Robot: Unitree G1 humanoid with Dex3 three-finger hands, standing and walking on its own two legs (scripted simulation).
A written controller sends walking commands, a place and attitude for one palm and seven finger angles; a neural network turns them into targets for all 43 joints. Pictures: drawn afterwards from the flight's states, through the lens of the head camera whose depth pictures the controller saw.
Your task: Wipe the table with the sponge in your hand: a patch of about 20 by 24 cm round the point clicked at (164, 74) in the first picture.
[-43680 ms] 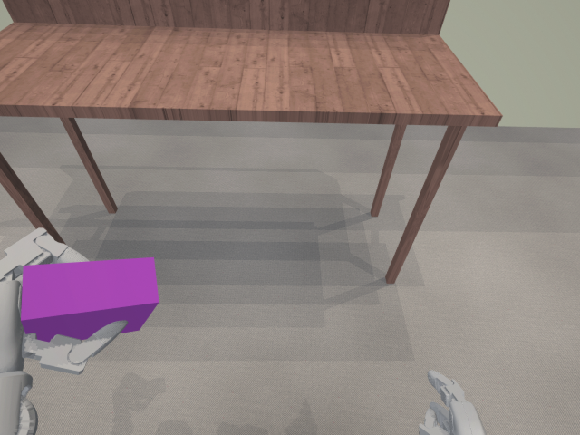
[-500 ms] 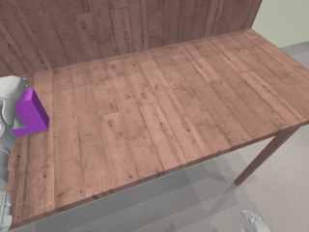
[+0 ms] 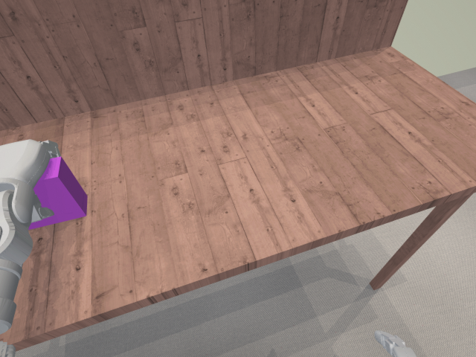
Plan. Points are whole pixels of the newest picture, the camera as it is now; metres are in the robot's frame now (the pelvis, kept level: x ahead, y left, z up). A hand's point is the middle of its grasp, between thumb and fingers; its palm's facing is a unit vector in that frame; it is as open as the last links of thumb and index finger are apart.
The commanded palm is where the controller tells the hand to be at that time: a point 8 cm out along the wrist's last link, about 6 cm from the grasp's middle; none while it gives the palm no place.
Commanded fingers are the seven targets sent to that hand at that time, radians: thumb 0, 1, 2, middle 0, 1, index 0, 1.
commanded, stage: wipe back along the first lane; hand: left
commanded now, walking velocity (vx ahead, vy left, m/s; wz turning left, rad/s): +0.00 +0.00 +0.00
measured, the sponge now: (42, 201) +0.32 +0.38 +0.08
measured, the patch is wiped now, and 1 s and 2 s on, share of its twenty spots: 1.00 1.00 1.00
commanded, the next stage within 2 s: lift the sponge slowly off the table in 1.14 s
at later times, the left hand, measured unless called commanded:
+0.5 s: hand (31, 211) +0.28 +0.35 +0.12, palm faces -0.01 -0.01 -1.00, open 9.2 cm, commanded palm +0.25 +0.34 +0.15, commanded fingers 0.00 0.10 1.30 -1.20 -1.60 -1.20 -1.60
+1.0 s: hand (31, 234) +0.25 +0.33 +0.11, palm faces +0.04 -0.02 -1.00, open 9.1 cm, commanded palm +0.20 +0.31 +0.15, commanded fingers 0.00 0.10 1.30 -1.20 -1.60 -1.20 -1.60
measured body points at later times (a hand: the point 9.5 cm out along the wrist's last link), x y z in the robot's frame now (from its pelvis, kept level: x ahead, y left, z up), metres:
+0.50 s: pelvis +0.00 -0.01 +0.00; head +0.01 -0.04 +0.45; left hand +0.28 +0.35 +0.17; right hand +0.19 -0.26 -0.10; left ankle +0.02 +0.10 -0.74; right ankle -0.05 -0.14 -0.74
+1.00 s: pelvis +0.00 -0.01 +0.00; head +0.01 -0.04 +0.44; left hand +0.24 +0.33 +0.17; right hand +0.22 -0.23 -0.09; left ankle +0.02 +0.10 -0.74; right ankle -0.05 -0.14 -0.74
